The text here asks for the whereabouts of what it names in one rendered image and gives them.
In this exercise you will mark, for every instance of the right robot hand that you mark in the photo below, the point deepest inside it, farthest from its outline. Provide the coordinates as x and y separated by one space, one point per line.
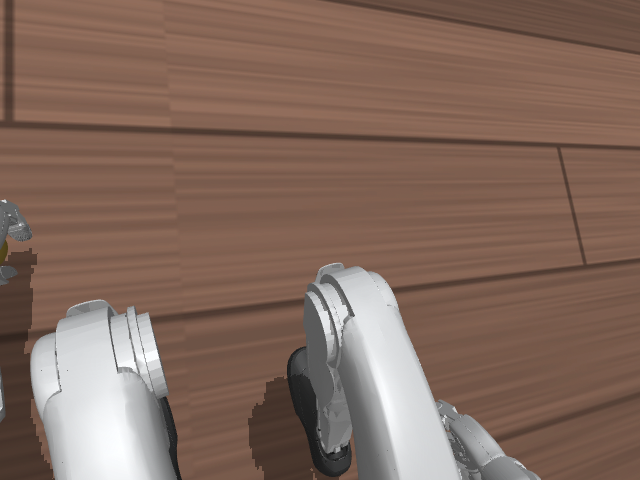
472 445

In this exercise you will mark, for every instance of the left robot foot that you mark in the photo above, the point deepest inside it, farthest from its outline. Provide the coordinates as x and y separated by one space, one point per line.
172 435

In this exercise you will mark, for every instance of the right robot arm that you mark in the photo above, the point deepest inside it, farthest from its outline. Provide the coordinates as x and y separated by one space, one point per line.
507 468

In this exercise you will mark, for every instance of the ball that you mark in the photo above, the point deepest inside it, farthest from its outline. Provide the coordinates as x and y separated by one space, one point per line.
3 252

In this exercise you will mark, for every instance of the right robot foot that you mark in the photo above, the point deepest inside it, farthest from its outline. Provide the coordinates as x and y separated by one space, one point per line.
304 401

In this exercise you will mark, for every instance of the left robot hand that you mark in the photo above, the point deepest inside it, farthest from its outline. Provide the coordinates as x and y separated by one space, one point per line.
15 225

